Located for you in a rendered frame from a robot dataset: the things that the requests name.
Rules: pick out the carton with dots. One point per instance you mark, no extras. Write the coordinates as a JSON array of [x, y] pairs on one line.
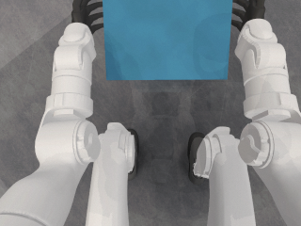
[[167, 39]]

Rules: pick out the robot left forearm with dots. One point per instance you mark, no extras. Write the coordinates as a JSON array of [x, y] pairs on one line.
[[70, 97]]

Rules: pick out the robot left hand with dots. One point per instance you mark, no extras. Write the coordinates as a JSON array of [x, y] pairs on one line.
[[80, 14]]

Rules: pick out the robot right hand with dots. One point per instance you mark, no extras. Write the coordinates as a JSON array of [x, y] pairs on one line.
[[254, 9]]

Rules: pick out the right robot upper arm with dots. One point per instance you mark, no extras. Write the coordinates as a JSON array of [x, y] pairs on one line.
[[273, 149]]

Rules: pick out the left robot upper arm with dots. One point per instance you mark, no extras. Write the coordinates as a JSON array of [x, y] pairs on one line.
[[44, 198]]

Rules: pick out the left robot thigh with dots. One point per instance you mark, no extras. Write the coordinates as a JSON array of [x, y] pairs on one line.
[[108, 199]]

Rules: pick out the robot right forearm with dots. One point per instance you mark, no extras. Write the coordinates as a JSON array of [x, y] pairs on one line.
[[265, 75]]

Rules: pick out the robot right foot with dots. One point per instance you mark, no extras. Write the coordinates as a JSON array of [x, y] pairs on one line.
[[192, 149]]

